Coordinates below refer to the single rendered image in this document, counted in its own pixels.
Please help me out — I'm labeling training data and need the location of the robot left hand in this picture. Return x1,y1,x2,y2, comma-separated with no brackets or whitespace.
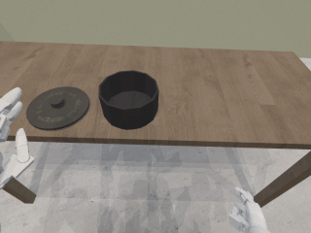
0,87,34,190

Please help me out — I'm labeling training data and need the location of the lid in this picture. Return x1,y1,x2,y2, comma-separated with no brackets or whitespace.
26,86,89,130

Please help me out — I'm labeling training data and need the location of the knob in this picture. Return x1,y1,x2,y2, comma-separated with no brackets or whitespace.
50,96,64,108

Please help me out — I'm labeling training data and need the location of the table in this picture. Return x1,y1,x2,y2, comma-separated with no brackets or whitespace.
0,41,311,208

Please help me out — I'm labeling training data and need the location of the robot right hand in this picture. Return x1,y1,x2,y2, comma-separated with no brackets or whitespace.
228,186,268,233

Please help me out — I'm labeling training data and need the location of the pot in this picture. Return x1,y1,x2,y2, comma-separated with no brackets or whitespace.
98,70,159,130

